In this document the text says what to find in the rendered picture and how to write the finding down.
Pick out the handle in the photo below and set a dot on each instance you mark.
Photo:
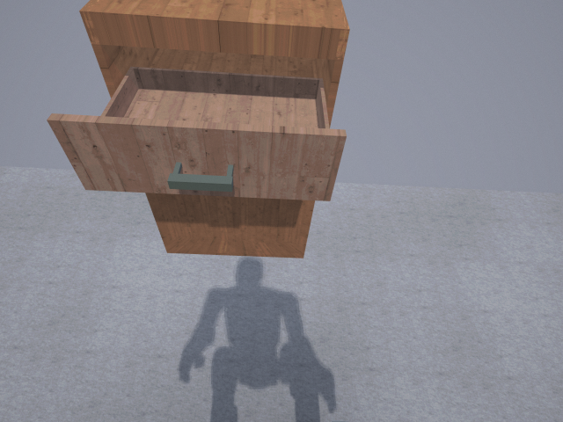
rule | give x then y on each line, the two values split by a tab
200	182

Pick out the cabinet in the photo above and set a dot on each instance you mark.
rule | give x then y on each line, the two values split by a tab
304	38

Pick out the drawer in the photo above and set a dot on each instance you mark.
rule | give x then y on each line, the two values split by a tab
274	130

